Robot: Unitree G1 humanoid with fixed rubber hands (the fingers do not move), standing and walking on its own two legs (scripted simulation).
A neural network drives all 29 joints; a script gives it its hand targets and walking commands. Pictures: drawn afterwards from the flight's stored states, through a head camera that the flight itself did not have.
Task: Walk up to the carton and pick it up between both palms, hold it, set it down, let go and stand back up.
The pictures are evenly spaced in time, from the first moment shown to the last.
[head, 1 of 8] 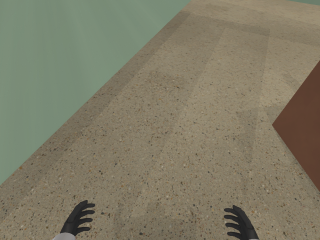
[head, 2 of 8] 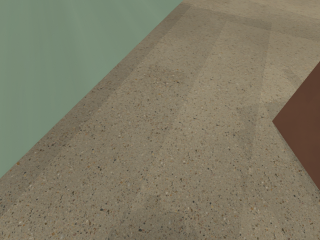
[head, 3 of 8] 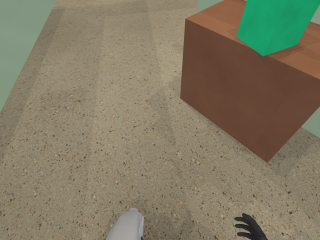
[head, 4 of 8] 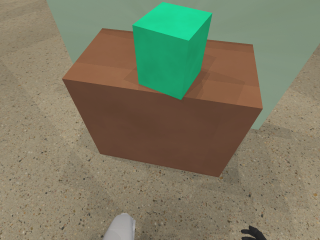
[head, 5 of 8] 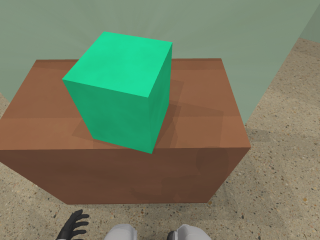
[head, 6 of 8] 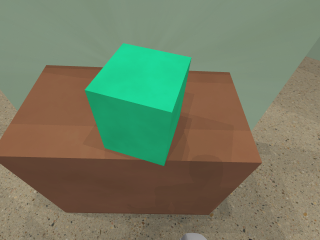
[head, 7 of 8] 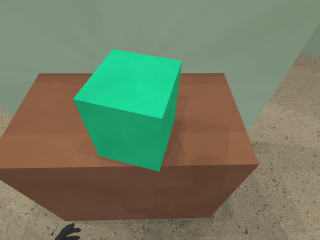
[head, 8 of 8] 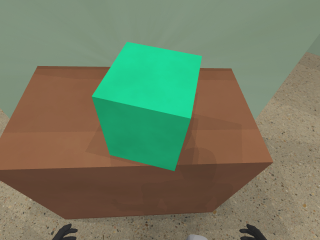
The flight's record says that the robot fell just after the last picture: no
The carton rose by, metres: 0.00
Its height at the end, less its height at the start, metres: +0.00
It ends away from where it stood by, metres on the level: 0.00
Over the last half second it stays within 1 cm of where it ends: yes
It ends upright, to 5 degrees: yes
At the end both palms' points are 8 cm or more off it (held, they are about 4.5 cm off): yes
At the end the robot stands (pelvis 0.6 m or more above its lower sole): yes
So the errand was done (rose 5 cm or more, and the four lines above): no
